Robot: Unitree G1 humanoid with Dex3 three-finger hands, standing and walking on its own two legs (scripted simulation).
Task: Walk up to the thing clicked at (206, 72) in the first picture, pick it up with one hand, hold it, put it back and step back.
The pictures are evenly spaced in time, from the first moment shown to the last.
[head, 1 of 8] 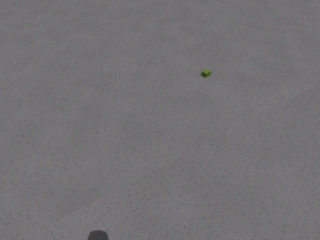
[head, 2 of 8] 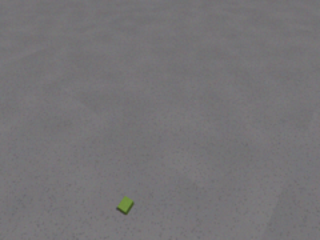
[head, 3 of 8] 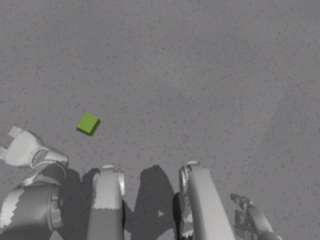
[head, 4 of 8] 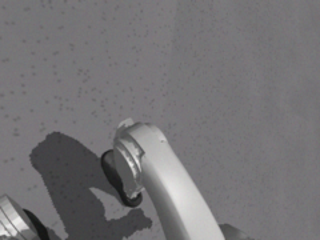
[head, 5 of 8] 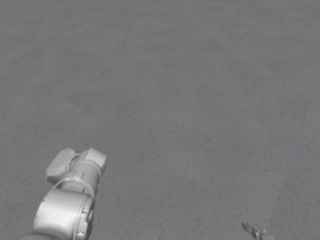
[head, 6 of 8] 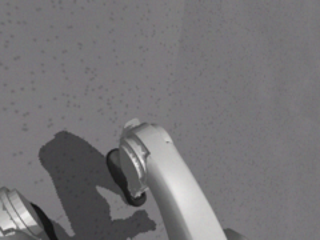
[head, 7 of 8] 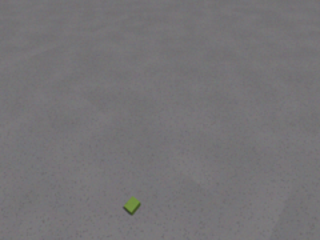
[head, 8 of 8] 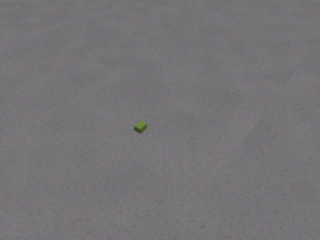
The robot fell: no
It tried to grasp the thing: yes
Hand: left
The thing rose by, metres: 0.68
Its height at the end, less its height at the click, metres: +0.00
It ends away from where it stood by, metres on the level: 0.02
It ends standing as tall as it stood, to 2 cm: yes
